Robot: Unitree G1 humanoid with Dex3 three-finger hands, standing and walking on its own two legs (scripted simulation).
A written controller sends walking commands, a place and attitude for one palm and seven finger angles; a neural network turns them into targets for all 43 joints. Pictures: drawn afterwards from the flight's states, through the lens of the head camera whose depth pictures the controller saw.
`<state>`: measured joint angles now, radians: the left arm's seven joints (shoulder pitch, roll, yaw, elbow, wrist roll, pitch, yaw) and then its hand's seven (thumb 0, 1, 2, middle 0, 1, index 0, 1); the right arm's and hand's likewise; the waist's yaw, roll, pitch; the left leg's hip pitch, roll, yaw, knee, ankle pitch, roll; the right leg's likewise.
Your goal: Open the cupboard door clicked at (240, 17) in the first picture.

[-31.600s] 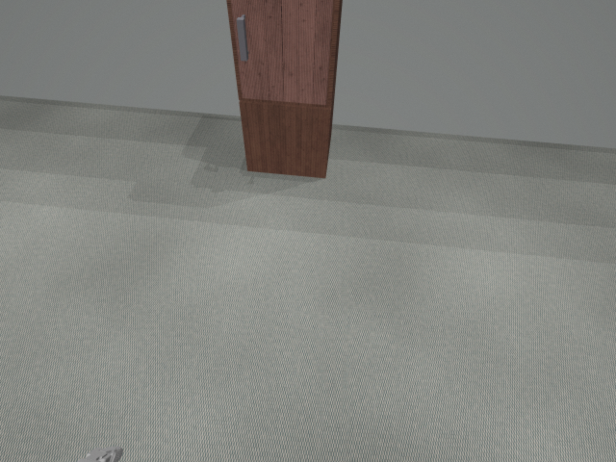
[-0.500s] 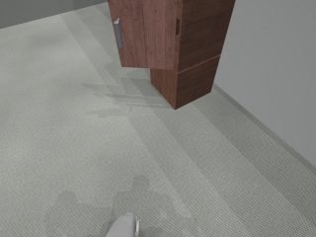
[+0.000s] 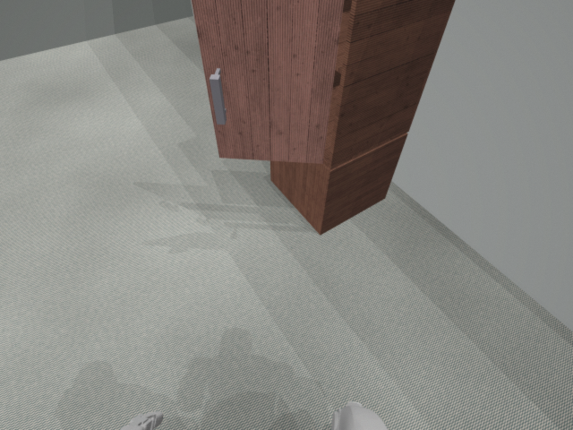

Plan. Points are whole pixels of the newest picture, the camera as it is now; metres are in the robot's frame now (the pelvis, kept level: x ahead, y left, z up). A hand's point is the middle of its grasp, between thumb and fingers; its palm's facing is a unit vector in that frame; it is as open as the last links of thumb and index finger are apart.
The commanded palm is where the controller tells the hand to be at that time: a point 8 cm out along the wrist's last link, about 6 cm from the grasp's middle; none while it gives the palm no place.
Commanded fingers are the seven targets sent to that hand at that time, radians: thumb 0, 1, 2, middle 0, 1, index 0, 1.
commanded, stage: take the last steps up to it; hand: left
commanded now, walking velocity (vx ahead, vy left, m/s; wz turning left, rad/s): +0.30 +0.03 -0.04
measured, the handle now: (219, 96) +0.96 +0.24 -0.09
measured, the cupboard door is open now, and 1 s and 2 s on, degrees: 52 52 52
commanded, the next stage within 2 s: come to a stop and stand still in 0.82 s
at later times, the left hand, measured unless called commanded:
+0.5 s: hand (185, 405) +0.18 +0.18 -0.17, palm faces +0.07 -0.98 -0.21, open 7.1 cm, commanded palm none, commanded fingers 0.00 0.90 0.90 -0.20 -0.30 -0.20 -0.30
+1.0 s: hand (198, 272) +0.43 +0.21 -0.17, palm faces -0.04 -0.98 -0.21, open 7.3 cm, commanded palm none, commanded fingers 0.00 0.90 0.90 -0.20 -0.30 -0.20 -0.30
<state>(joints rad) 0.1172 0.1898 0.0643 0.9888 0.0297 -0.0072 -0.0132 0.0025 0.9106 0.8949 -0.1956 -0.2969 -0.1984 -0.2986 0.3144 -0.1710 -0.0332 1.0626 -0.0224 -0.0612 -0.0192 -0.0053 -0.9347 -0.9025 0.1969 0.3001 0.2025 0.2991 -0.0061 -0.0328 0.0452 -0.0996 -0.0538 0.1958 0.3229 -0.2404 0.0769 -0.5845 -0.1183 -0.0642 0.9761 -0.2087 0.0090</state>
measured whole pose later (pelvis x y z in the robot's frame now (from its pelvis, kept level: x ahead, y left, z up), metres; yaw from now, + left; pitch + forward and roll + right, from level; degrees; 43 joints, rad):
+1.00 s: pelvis +0.34 +0.02 +0.00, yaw -2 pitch +0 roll +2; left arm 0.14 0.19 0.04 1.04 0.02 -0.01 0.00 0.01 0.93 0.89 -0.20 -0.30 -0.20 -0.30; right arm 0.35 -0.14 -0.01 1.12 -0.03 -0.04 -0.03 0.00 -0.93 -0.90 0.20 0.30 0.20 0.30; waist -0.02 -0.02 0.06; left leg -0.10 -0.01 0.18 0.41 -0.30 0.03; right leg -0.41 -0.08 -0.08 0.69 -0.24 0.00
